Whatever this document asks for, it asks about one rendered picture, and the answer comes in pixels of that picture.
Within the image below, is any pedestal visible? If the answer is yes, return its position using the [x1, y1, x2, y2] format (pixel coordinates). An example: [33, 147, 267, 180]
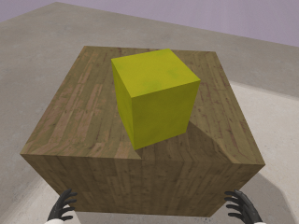
[20, 46, 265, 217]

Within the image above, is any carton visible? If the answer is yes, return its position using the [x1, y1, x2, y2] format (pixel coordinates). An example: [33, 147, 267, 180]
[111, 49, 201, 150]

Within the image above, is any robot right hand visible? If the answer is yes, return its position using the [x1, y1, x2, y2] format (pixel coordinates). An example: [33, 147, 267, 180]
[224, 189, 263, 224]

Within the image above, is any robot left hand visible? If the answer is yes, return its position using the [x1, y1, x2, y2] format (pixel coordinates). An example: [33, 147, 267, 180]
[47, 188, 77, 222]

